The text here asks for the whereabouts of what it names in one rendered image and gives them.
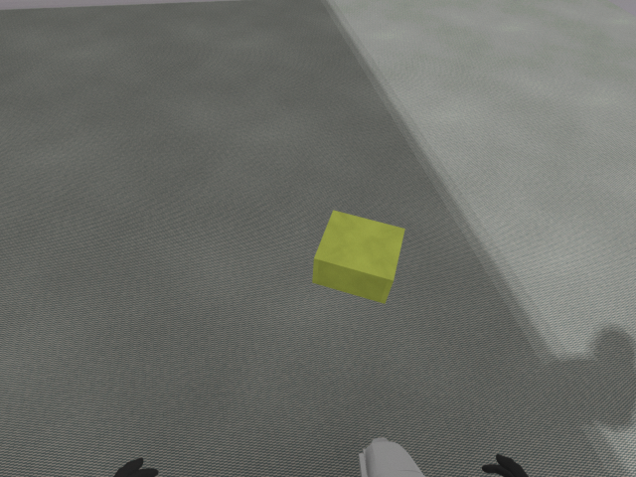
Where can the right robot thigh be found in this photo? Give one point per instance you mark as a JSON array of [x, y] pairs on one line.
[[387, 459]]

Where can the carton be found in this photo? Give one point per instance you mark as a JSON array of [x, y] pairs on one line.
[[358, 256]]

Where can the right robot hand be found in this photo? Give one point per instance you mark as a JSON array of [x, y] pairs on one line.
[[507, 468]]

